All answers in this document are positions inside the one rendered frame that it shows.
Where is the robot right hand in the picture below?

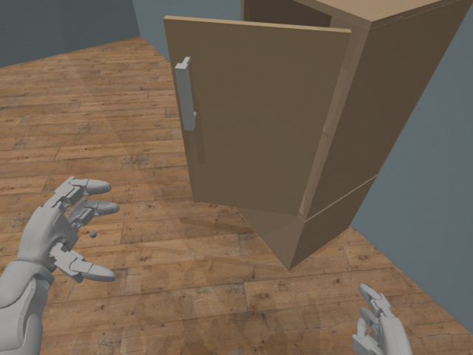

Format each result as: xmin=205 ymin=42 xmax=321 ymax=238
xmin=353 ymin=283 xmax=413 ymax=355

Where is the robot left forearm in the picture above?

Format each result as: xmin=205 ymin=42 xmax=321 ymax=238
xmin=0 ymin=260 xmax=54 ymax=355

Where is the cupboard door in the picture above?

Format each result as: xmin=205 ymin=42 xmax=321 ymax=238
xmin=163 ymin=16 xmax=351 ymax=216

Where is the handle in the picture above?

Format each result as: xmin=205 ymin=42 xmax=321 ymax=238
xmin=174 ymin=57 xmax=197 ymax=131

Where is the robot left hand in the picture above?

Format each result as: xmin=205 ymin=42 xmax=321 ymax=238
xmin=16 ymin=176 xmax=120 ymax=283

